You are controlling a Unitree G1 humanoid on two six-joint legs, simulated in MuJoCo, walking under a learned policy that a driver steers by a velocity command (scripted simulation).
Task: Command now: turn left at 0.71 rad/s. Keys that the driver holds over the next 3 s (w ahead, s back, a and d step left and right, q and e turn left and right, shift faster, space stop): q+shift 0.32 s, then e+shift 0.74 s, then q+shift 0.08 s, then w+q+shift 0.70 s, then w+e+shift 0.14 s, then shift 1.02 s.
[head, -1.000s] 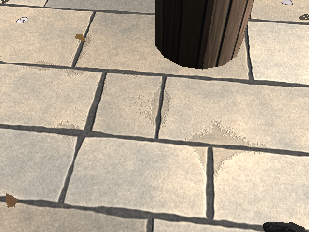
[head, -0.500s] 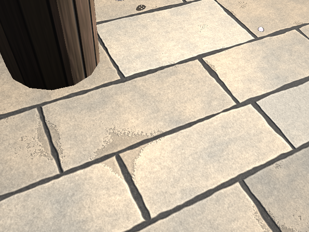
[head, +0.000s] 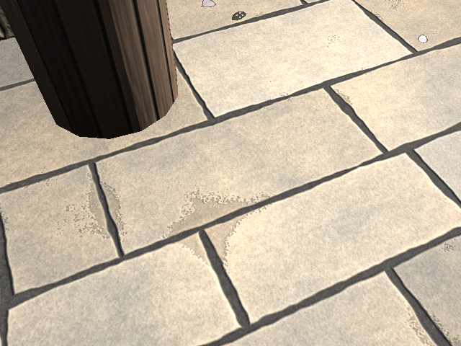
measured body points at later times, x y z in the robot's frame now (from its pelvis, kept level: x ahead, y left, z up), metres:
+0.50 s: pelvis +0.00 +0.04 +0.00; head +0.02 +0.07 +0.45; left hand -0.01 +0.33 -0.13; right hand +0.23 -0.16 -0.08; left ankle -0.02 +0.10 -0.74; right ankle +0.08 -0.09 -0.69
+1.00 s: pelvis +0.02 +0.02 +0.00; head +0.08 +0.00 +0.45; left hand +0.12 +0.32 -0.10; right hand +0.18 -0.27 -0.11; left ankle +0.06 +0.17 -0.69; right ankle +0.02 -0.06 -0.74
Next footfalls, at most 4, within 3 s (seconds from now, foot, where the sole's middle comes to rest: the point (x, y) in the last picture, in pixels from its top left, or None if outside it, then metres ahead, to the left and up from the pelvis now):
0.12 left None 0.02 0.11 -0.78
0.70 right None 0.06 -0.06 -0.78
1.18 left None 0.13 0.12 -0.78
1.52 right None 0.17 -0.08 -0.78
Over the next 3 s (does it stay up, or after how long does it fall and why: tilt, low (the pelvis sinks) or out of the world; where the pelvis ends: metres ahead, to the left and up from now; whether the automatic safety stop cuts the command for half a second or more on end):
stays up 0.74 0.27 0.00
